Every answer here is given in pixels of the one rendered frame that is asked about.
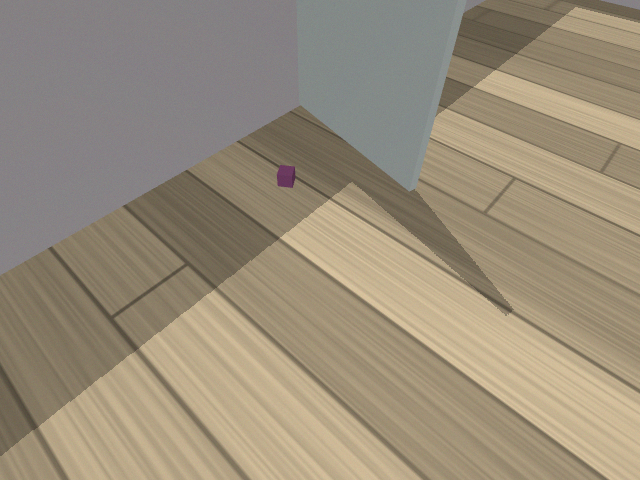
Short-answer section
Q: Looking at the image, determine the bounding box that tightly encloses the cube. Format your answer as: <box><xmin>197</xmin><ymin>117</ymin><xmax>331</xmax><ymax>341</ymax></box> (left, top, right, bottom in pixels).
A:
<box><xmin>277</xmin><ymin>165</ymin><xmax>295</xmax><ymax>188</ymax></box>

